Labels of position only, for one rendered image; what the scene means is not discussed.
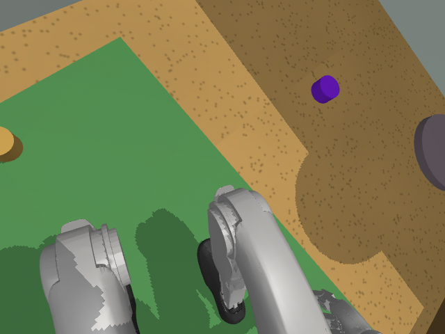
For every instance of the left robot foot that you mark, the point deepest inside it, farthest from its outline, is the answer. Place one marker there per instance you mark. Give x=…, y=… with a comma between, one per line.
x=133, y=307

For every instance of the right robot hand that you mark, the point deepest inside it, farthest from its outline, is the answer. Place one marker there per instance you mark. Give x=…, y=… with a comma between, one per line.
x=344, y=319

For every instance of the right robot foot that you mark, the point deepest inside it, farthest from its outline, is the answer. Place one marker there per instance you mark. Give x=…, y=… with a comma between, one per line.
x=211, y=277

